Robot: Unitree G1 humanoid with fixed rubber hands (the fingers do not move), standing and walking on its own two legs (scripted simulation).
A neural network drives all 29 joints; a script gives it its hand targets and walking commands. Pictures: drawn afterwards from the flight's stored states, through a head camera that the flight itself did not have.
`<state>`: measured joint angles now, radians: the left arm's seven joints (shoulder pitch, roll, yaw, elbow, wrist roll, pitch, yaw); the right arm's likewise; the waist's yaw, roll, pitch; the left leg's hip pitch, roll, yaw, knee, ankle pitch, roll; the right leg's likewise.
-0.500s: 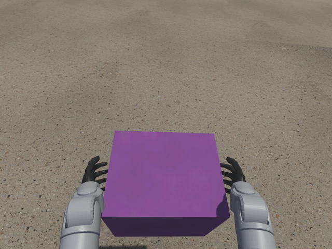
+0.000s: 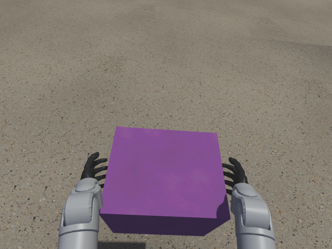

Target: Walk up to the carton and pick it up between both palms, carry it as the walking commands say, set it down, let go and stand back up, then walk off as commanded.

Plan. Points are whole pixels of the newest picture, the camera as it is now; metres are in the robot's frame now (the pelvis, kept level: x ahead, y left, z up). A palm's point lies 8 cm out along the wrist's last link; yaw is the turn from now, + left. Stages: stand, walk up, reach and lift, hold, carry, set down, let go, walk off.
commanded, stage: carry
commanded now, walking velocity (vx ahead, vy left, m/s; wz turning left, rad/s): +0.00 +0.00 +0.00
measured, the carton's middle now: (162, 185) +0.33 +0.01 -0.07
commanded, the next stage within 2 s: none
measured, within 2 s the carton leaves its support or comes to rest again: neither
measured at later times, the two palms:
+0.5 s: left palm (64, 219) +0.19 +0.22 +0.02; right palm (227, 207) +0.23 -0.14 +0.03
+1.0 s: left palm (64, 237) +0.15 +0.19 +0.06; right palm out of the picture +0.12 -0.17 +0.06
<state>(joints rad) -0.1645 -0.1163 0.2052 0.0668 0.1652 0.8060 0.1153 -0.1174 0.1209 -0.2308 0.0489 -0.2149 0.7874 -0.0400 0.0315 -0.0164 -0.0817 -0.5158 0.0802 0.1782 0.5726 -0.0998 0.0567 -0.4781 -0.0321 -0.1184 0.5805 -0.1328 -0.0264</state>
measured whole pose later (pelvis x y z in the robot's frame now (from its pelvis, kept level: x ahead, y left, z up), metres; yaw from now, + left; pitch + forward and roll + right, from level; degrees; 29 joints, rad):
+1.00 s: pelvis -0.13 +0.02 +0.01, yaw -1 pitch +1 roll -1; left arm -0.17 -0.13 0.21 0.02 0.20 0.83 0.07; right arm -0.10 0.11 -0.23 -0.01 -0.18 0.85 -0.05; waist 0.00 0.01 -0.11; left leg -0.42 0.02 0.20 0.50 -0.12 0.10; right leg -0.35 0.00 -0.06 0.57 -0.24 -0.01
